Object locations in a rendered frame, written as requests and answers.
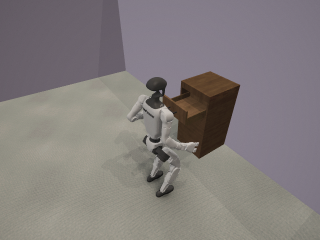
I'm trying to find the right robot forearm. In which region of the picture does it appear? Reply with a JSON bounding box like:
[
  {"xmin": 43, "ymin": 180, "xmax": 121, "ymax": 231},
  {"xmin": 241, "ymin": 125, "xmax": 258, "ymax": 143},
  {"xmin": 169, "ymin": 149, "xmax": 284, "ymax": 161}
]
[{"xmin": 165, "ymin": 138, "xmax": 188, "ymax": 151}]

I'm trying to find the robot head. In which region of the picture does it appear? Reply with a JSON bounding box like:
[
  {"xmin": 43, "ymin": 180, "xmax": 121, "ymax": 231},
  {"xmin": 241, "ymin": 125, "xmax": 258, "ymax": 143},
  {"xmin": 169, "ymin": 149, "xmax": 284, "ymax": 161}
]
[{"xmin": 145, "ymin": 77, "xmax": 167, "ymax": 109}]

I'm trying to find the cabinet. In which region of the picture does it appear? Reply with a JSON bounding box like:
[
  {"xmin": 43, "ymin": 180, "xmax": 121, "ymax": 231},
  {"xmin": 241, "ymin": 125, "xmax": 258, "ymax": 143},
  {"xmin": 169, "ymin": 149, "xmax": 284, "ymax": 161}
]
[{"xmin": 177, "ymin": 71, "xmax": 240, "ymax": 159}]

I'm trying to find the left robot upper arm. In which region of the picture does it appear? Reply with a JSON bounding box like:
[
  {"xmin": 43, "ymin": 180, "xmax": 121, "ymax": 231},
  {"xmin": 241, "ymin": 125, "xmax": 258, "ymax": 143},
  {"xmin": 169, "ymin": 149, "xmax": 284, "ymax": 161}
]
[{"xmin": 126, "ymin": 94, "xmax": 149, "ymax": 122}]

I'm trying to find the right robot hand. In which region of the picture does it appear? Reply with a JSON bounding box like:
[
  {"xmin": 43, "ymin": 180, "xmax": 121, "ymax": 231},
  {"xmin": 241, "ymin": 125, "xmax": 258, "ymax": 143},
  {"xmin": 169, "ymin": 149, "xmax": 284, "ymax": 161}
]
[{"xmin": 186, "ymin": 142, "xmax": 199, "ymax": 153}]

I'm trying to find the drawer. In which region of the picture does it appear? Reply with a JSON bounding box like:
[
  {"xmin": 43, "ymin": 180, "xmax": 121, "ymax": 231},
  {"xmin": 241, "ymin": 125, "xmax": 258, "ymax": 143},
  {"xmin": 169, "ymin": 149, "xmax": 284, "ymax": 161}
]
[{"xmin": 162, "ymin": 92, "xmax": 208, "ymax": 126}]

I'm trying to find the right robot upper arm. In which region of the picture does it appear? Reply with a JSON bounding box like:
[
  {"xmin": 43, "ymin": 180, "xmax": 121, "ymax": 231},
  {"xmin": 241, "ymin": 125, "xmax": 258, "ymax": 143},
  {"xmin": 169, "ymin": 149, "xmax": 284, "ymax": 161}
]
[{"xmin": 160, "ymin": 108, "xmax": 174, "ymax": 146}]

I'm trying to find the left robot forearm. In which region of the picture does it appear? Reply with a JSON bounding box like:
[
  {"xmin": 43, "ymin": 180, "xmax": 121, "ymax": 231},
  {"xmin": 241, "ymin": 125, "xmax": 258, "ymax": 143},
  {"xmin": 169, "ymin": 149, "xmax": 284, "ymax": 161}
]
[{"xmin": 136, "ymin": 110, "xmax": 144, "ymax": 121}]

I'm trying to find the right robot shin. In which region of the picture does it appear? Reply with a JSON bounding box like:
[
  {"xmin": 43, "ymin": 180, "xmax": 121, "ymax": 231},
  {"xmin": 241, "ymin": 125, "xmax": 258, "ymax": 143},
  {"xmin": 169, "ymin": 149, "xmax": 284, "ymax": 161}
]
[{"xmin": 160, "ymin": 167, "xmax": 181, "ymax": 193}]

